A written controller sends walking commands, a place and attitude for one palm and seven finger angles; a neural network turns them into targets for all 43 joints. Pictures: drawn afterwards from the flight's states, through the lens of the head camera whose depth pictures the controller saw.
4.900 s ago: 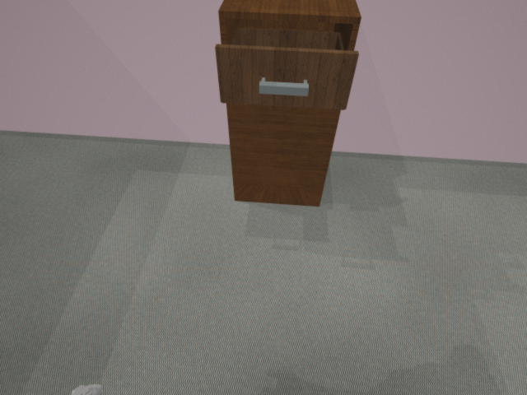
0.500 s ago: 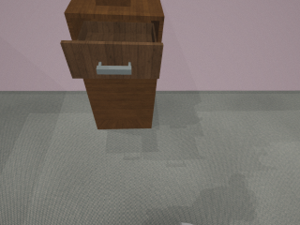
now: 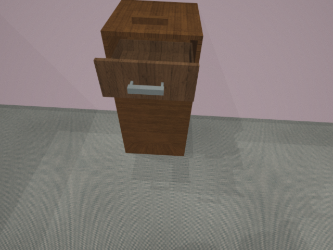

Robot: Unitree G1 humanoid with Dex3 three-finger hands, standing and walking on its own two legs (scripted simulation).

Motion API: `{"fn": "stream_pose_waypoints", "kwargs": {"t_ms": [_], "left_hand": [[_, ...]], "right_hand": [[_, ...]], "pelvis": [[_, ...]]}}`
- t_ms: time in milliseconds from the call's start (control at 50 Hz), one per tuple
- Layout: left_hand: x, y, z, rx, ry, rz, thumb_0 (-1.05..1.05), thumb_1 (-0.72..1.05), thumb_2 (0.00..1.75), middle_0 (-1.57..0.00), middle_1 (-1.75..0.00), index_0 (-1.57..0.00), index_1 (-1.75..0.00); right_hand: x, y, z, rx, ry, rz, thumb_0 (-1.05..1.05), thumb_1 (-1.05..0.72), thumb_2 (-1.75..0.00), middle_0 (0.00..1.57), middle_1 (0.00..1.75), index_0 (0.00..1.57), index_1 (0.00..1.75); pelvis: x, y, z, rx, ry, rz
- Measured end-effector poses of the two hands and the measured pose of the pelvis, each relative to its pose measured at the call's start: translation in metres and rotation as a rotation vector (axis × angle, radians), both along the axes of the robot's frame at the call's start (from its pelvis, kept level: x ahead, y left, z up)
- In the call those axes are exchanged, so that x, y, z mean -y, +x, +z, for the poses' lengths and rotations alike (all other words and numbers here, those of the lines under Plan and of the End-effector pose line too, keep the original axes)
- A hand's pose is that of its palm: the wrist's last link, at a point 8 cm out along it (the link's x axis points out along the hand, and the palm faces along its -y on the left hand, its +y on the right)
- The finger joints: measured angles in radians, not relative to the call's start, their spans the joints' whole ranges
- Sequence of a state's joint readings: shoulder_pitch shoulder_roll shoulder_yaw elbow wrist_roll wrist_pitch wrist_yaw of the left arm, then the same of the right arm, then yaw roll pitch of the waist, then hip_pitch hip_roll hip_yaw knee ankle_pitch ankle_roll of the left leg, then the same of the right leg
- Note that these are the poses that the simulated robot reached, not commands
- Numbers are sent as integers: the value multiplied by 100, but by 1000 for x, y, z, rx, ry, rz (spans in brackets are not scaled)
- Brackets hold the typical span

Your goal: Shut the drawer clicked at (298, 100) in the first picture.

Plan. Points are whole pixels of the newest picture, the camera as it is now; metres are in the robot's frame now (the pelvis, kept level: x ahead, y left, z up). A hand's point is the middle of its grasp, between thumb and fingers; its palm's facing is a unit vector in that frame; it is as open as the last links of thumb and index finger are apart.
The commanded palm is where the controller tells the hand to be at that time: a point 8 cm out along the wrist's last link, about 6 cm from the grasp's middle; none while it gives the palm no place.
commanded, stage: take the last steps up to it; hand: left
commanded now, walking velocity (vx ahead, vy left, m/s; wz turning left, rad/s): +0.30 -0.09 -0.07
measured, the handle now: (146, 86) +0.67 +0.14 +0.01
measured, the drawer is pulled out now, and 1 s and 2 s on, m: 0.20 0.20 0.20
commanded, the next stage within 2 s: come to a stop and stand still in 0.70 s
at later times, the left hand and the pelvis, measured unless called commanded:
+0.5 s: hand (120, 217) +0.25 +0.16 -0.18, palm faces -0.10 -0.98 -0.17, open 7.4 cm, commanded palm none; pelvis +0.14 -0.01 -0.01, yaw -4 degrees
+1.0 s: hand (145, 205) +0.30 +0.09 -0.19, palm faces +0.02 -0.99 -0.17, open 7.3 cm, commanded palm none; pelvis +0.28 -0.08 -0.01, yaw -3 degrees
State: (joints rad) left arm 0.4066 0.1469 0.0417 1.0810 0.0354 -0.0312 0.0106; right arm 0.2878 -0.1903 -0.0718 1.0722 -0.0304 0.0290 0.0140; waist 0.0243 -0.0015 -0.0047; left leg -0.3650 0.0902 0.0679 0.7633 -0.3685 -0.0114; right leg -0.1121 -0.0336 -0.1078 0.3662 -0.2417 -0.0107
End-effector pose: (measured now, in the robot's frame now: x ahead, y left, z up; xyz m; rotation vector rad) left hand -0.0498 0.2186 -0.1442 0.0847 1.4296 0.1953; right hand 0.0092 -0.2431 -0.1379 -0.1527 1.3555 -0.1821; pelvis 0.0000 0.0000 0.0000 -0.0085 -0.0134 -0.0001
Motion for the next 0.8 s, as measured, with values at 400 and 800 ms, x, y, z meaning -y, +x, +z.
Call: {"fn": "stream_pose_waypoints", "kwargs": {"t_ms": [400, 800], "left_hand": [[-29, 198, -7, 109, -24, -139, 0, 91, 90, -19, -30, -20, -29], [68, 376, 5, 260, 54, -153, -3, 95, 89, -20, -30, -20, -30]], "right_hand": [[-68, -3, 6, -148, 40, -164, 0, -91, -90, 21, 29, 21, 30], [62, 206, -17, -11, 16, -108, 0, -91, -90, 20, 29, 20, 30]], "pelvis": [[-15, 101, 1, 7, 3, -64], [75, 236, -9, 0, -8, -37]]}}
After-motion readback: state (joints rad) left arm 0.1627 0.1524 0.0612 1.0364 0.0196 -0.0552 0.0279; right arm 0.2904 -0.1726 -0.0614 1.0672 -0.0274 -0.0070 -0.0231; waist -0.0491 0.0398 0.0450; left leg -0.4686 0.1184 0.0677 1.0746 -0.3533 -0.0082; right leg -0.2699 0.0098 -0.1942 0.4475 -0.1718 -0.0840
